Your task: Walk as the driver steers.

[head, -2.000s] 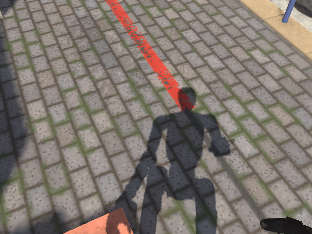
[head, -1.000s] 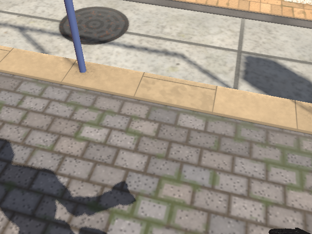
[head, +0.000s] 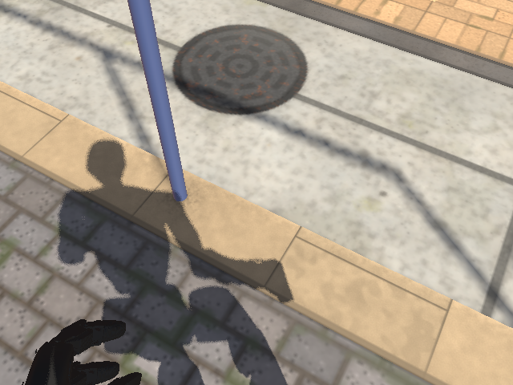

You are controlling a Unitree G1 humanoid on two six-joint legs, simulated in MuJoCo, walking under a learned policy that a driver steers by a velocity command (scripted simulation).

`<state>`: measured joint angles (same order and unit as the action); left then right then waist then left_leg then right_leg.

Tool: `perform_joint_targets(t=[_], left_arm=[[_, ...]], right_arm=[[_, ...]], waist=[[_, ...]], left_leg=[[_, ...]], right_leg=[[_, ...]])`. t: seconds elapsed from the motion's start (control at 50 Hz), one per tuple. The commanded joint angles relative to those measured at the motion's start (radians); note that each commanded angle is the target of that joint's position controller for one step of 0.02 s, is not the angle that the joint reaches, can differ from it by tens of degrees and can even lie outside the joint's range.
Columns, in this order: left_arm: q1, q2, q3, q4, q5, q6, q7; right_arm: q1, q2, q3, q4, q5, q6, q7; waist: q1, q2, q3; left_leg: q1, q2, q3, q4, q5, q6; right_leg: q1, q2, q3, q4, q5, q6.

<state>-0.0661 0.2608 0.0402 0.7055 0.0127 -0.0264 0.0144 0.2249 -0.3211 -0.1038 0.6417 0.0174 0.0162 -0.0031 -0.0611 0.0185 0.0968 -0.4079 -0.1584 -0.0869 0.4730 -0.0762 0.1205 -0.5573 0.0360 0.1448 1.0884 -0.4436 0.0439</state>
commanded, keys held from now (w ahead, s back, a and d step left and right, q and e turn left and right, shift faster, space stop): q+shift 1.00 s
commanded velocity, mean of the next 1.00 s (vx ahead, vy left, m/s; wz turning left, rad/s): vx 0.01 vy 0.00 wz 0.98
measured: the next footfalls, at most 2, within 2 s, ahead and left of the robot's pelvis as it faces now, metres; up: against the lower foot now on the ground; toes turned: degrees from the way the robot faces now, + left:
right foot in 0.24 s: +0.19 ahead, -0.17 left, +0.00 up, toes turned +25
left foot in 0.64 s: +0.03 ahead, +0.07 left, +0.00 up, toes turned +42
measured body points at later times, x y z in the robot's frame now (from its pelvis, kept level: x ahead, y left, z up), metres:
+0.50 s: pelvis +0.07 -0.08 +0.01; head +0.12 -0.06 +0.46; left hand +0.06 +0.24 -0.09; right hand +0.37 -0.24 -0.07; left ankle +0.02 +0.06 -0.66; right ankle +0.16 -0.18 -0.73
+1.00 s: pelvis +0.07 -0.03 +0.01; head +0.08 +0.02 +0.45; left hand -0.05 +0.29 -0.09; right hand +0.42 -0.04 -0.05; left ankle +0.00 +0.05 -0.73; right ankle +0.23 -0.07 -0.70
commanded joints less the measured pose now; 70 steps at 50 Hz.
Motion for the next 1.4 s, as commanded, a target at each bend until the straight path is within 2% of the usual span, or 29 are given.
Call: perform_joint_targets(t=[0.02,0.16,0.22,0.24,0.26,0.28,0.32,0.38,0.46,0.58,0.64,0.66,0.68,0.7,0.72,0.74,0.76,0.8,0.86,1.04,1.06,1.08,1.1,1.12,1.14,1.18,1.24,1.34,1.4], left_arm=[[0.079,0.099,0.042,-0.025,-0.001,0.005,0.012],[0.052,0.111,0.062,-0.022,-0.026,-0.003,0.017],[0.137,0.154,0.087,0.006,-0.025,-0.022,0.006],[0.171,0.197,0.1,0.014,-0.017,-0.022,0.008],[0.164,0.274,0.111,0.003,0.008,-0.008,0.016],[0.158,0.249,0.111,-0.003,0.034,-0.01,0.018],[0.06,0.141,0.083,-0.053,0.013,-0.008,0.034],[0.088,0.16,0.079,-0.051,-0.006,0.02,0.053],[0.184,0.196,0.087,-0.045,0.013,0.034,0.03],[0.165,0.24,0.105,-0.033,-0.016,0.025,0.006],[0.185,0.172,0.092,-0.01,-0.046,0.022,0.002],[0.224,0.124,0.078,-0.014,-0.014,0.026,-0.001],[0.149,0.091,0.062,-0.116,0.03,0.014,0.002],[0.044,0.151,0.074,-0.123,0.012,-0.001,0.009],[0.041,0.152,0.076,-0.123,-0.012,-0.008,0.013],[0.069,0.16,0.08,-0.105,-0.01,-0.01,0.019],[0.089,0.173,0.083,-0.096,0.005,-0.007,0.023],[0.123,0.172,0.085,-0.076,0.01,-0.002,0.018],[0.109,0.115,0.062,-0.072,-0.008,0.004,0.011],[0.149,0.158,0.08,-0.067,-0.02,-0.012,-0.016],[0.177,0.181,0.09,-0.058,-0.015,-0.013,-0.013],[0.168,0.234,0.099,-0.072,-0.001,-0.003,-0.006],[0.168,0.249,0.097,-0.07,0.033,0.004,-0.008],[0.117,0.201,0.087,-0.094,0.028,-0.002,-0.002],[0.072,0.145,0.072,-0.11,0.022,0.0,0.012],[0.07,0.132,0.068,-0.114,0.01,0.011,0.038],[0.149,0.164,0.076,-0.095,0.008,0.031,0.051],[0.163,0.214,0.1,-0.085,0.007,0.048,0.026],[0.183,0.236,0.109,-0.065,-0.02,0.041,0.009]], right_arm=[[-0.071,-0.187,-0.057,-0.131,-0.003,-0.002,-0.037],[-0.098,-0.149,-0.05,-0.162,-0.002,0.04,-0.035],[-0.126,-0.134,-0.044,-0.188,0.009,0.041,-0.025],[-0.093,-0.094,-0.032,-0.19,0.01,0.042,-0.024],[-0.066,-0.057,-0.019,-0.205,0.016,0.039,-0.022],[-0.062,-0.136,-0.037,-0.221,0.005,0.018,-0.007],[-0.04,-0.196,-0.056,-0.162,0.004,0.029,0.003],[-0.051,-0.119,-0.023,-0.167,0.008,0.049,0.011],[-0.129,-0.095,-0.011,-0.21,0.016,0.039,0.008],[-0.093,-0.104,-0.02,-0.188,0.013,0.052,0.016],[0.049,-0.116,-0.047,-0.131,0.02,0.059,0.015],[0.114,-0.221,-0.077,-0.118,0.015,0.045,0.002],[0.047,-0.346,-0.087,-0.169,-0.03,0.021,0.001],[0.052,-0.27,-0.074,-0.177,-0.05,-0.006,0.011],[0.036,-0.245,-0.061,-0.153,-0.037,-0.022,0.007],[-0.013,-0.21,-0.053,-0.153,-0.008,-0.018,-0.003],[-0.064,-0.192,-0.044,-0.164,0.007,-0.008,-0.011],[-0.094,-0.19,-0.037,-0.176,-0.002,0.005,-0.031],[-0.082,-0.182,-0.037,-0.169,0.004,0.016,-0.043],[-0.131,-0.187,-0.039,-0.185,0.014,0.034,-0.029],[-0.124,-0.162,-0.03,-0.187,0.017,0.035,-0.028],[-0.032,-0.087,-0.01,-0.172,0.007,0.036,-0.024],[-0.03,-0.132,-0.023,-0.196,0.018,0.029,-0.026],[-0.013,-0.232,-0.052,-0.176,0.012,0.025,-0.028],[-0.017,-0.252,-0.061,-0.151,0.018,0.033,-0.025],[-0.015,-0.191,-0.045,-0.133,0.004,0.046,-0.019],[-0.078,-0.108,-0.012,-0.162,0.018,0.036,-0.012],[-0.105,-0.075,0.002,-0.182,0.011,0.03,0.006],[-0.074,-0.076,0.0,-0.168,0.004,0.034,0.015]], waist=[[0.076,0.007,-0.234],[0.022,0.15,-0.226],[0.06,0.171,-0.204],[0.051,0.079,-0.235],[0.012,-0.174,-0.232],[0.001,-0.325,-0.215],[0.002,-0.177,-0.181],[0.04,-0.1,-0.127],[0.114,-0.168,-0.165],[0.09,-0.218,-0.194],[0.014,-0.136,-0.217],[0.007,0.137,-0.174],[0.057,0.358,-0.23],[-0.029,0.206,-0.28],[0.009,0.178,-0.244],[0.038,0.112,-0.22],[0.061,0.113,-0.213],[0.089,0.114,-0.233],[0.076,0.101,-0.237],[0.086,0.178,-0.207],[0.091,0.134,-0.219],[0.038,-0.082,-0.272],[0.018,-0.319,-0.209],[0.012,-0.25,-0.169],[0.015,-0.19,-0.143],[0.035,-0.143,-0.117],[0.089,-0.146,-0.116],[0.109,-0.172,-0.176],[0.099,-0.184,-0.177]], left_leg=[[0.145,0.235,-0.375,-0.126,0.193,0.116],[0.144,0.167,-0.436,-0.096,-0.142,0.037],[0.124,0.134,-0.485,-0.005,-0.204,0.013],[0.038,0.078,-0.421,0.126,-0.401,-0.029],[-0.149,-0.04,-0.203,0.329,-0.54,-0.081],[-0.262,0.01,-0.138,0.554,-0.51,-0.13],[-0.253,0.092,-0.101,0.709,-0.375,-0.167],[-0.287,0.149,0.004,0.76,-0.28,-0.186],[-0.301,0.223,0.064,0.606,-0.278,-0.197],[-0.023,0.207,0.166,0.293,-0.255,-0.161],[0.256,0.158,0.155,0.004,-0.116,-0.067],[0.438,0.301,-0.122,-0.098,0.171,0.025],[0.478,0.533,-0.557,-0.091,0.325,0.238],[0.469,0.517,-0.52,-0.118,0.3,0.263],[0.432,0.466,-0.439,-0.117,0.254,0.207],[0.406,0.408,-0.358,-0.099,0.219,0.149],[0.348,0.381,-0.32,-0.085,0.246,0.12],[0.257,0.333,-0.288,-0.078,0.304,0.099],[0.25,0.291,-0.312,-0.061,0.2,0.079],[0.158,0.215,-0.512,0.007,0.038,0.032],[0.095,0.172,-0.48,0.068,-0.084,-0.004],[-0.017,0.067,-0.334,0.28,-0.456,-0.056],[-0.195,-0.015,-0.156,0.494,-0.584,-0.111],[-0.224,0.084,-0.141,0.645,-0.506,-0.151],[-0.223,0.112,-0.111,0.694,-0.423,-0.166],[-0.259,0.148,-0.058,0.786,-0.333,-0.195],[-0.304,0.208,0.042,0.71,-0.298,-0.226],[-0.172,0.251,0.11,0.47,-0.284,-0.214],[-0.026,0.219,0.148,0.308,-0.298,-0.186]], right_leg=[[0.024,0.017,-0.005,-0.172,0.084,0.025],[0.132,0.047,0.013,-0.44,0.193,0.03],[0.26,0.013,0.011,-0.678,0.261,0.002],[0.398,-0.117,0.085,-0.755,0.311,-0.048],[0.485,-0.325,0.314,-0.793,0.339,-0.178],[0.45,-0.429,0.478,-0.823,0.35,-0.294],[0.403,-0.325,0.254,-0.776,0.317,-0.241],[0.389,-0.261,0.072,-0.784,0.405,-0.216],[0.512,-0.306,-0.021,-0.777,0.525,-0.263],[0.432,-0.345,-0.188,-0.732,0.506,-0.202],[0.325,-0.317,-0.277,-0.523,0.368,-0.087],[0.043,-0.209,-0.357,-0.213,0.002,0.003],[-0.255,-0.062,-0.228,0.027,-0.25,0.055],[-0.268,-0.064,-0.08,0.143,-0.208,0.04],[-0.261,-0.066,-0.051,0.138,-0.114,0.008],[-0.253,-0.08,-0.05,0.097,-0.032,0.003],[-0.209,-0.078,-0.043,0.049,0.022,0.009],[-0.097,-0.035,-0.051,0.014,0.095,0.025],[-0.048,0.013,-0.046,-0.176,0.145,0.035],[0.251,0.036,-0.013,-0.63,0.223,-0.006],[0.369,-0.033,0.008,-0.72,0.32,-0.032],[0.513,-0.252,0.185,-0.74,0.408,-0.115],[0.466,-0.397,0.413,-0.808,0.479,-0.268],[0.419,-0.429,0.395,-0.815,0.425,-0.303],[0.384,-0.364,0.263,-0.803,0.357,-0.27],[0.393,-0.292,0.119,-0.793,0.318,-0.238],[0.473,-0.287,-0.006,-0.809,0.422,-0.253],[0.503,-0.319,-0.156,-0.796,0.503,-0.251],[0.442,-0.331,-0.195,-0.753,0.524,-0.229]])
Over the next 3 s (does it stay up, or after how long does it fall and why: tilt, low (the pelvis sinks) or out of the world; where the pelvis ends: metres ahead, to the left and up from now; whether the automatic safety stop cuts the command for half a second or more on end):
stays up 0.33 0.65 -0.02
